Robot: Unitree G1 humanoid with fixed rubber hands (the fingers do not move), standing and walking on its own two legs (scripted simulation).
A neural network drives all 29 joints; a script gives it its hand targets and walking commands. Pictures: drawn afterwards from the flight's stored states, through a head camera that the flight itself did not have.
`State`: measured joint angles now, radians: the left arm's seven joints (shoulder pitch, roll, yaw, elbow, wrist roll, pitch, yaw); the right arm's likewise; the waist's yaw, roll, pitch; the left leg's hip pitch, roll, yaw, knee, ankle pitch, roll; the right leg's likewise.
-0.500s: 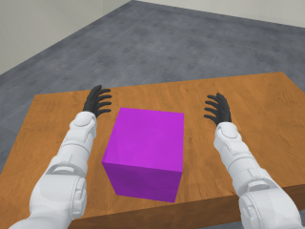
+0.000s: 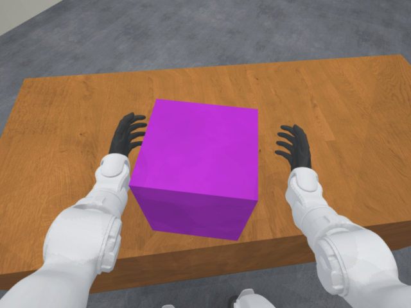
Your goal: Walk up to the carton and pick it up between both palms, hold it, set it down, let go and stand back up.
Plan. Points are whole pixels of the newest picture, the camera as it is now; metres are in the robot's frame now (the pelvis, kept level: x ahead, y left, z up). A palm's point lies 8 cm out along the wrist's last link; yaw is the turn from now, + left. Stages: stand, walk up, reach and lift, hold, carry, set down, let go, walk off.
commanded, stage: reach and lift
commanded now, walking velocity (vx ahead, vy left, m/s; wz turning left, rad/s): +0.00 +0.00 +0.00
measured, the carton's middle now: (200, 175) +0.41 -0.01 -0.03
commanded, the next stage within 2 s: none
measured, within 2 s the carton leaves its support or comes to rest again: neither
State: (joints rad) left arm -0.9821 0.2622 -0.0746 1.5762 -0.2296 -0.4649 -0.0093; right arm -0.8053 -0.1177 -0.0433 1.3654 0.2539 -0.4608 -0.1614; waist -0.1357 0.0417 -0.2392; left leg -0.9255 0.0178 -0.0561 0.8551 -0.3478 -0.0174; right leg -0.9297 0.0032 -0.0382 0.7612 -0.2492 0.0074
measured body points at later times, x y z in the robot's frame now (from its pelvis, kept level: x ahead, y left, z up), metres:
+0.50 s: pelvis +0.00 +0.00 -0.01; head +0.11 +0.01 +0.42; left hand +0.47 +0.12 +0.01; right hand +0.41 -0.18 +0.00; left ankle +0.02 +0.12 -0.69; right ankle +0.05 -0.13 -0.69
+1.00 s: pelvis +0.02 +0.01 +0.02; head +0.14 +0.01 +0.45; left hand +0.45 +0.12 +0.01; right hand +0.39 -0.18 +0.00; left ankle +0.02 +0.12 -0.69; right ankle +0.05 -0.13 -0.69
